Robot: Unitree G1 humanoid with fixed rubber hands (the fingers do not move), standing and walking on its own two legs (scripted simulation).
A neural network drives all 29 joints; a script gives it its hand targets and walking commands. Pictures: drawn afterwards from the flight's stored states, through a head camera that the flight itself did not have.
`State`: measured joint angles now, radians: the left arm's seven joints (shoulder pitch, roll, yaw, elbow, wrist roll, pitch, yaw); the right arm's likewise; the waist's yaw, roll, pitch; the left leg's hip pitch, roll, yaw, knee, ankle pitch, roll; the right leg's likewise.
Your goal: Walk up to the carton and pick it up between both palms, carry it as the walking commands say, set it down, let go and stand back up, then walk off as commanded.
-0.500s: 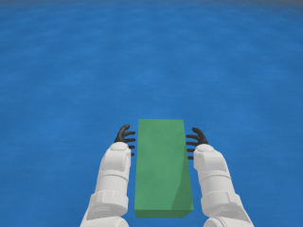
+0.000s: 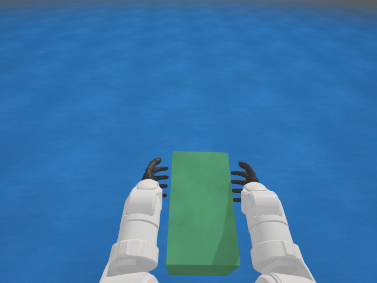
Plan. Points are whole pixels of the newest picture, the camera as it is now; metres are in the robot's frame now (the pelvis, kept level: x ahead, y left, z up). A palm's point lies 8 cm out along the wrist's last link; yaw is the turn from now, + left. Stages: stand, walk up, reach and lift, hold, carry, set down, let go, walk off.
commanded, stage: hold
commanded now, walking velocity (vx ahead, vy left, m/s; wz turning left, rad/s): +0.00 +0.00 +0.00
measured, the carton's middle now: (199, 212) +0.32 +0.00 -0.03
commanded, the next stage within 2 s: carry in 0.82 s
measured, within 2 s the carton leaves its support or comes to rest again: neither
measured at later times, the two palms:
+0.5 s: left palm (147, 190) +0.31 +0.12 +0.06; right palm (251, 193) +0.31 -0.11 +0.06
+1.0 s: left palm (146, 187) +0.32 +0.12 +0.06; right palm (245, 188) +0.33 -0.10 +0.06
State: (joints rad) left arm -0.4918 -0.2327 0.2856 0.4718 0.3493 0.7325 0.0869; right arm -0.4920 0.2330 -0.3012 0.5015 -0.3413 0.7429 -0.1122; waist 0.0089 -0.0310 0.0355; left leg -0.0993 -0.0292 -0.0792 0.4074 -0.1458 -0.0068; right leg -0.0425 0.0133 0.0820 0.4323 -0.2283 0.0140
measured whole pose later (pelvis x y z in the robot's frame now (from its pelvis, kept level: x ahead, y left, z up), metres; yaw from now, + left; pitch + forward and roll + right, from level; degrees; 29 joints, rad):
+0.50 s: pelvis +0.00 +0.00 +0.00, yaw +0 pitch -9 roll +0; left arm -0.48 -0.23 0.27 0.46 0.34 0.74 0.09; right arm -0.48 0.23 -0.28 0.49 -0.33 0.75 -0.11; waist 0.01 -0.03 0.03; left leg -0.11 -0.03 -0.08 0.41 -0.14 0.00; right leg -0.05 0.01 0.08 0.43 -0.23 0.02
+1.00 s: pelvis +0.00 +0.00 -0.01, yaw +3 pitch +2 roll -2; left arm -0.46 -0.22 0.17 0.36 0.21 0.77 0.19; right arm -0.45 0.20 -0.21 0.33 -0.24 0.82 -0.18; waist 0.00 0.03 -0.12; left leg -0.45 -0.01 -0.08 0.66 -0.30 0.00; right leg -0.34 0.02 0.02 0.57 -0.28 0.02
